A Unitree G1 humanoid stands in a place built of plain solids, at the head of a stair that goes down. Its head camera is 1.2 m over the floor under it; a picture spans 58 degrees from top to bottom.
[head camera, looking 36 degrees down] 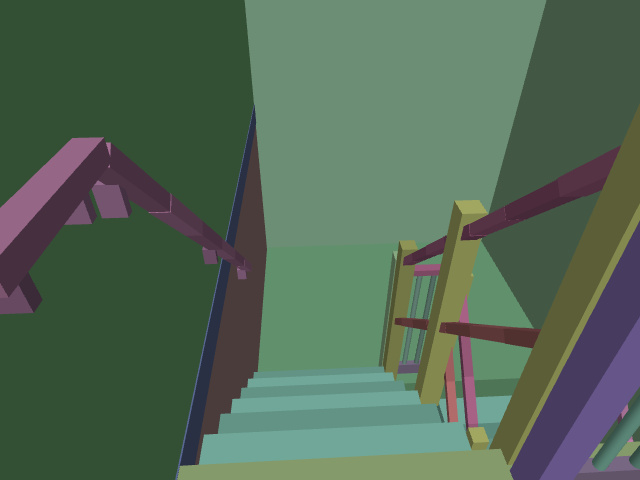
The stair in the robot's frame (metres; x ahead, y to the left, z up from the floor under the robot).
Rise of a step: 0.21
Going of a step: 0.21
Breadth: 0.90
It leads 3 degrees to the left of straight ahead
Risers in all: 7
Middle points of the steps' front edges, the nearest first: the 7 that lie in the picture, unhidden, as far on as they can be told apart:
0.62 -0.06 0.00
0.83 -0.05 -0.21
1.04 -0.04 -0.42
1.25 -0.03 -0.63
1.47 -0.02 -0.85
1.68 -0.01 -1.06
1.89 0.01 -1.27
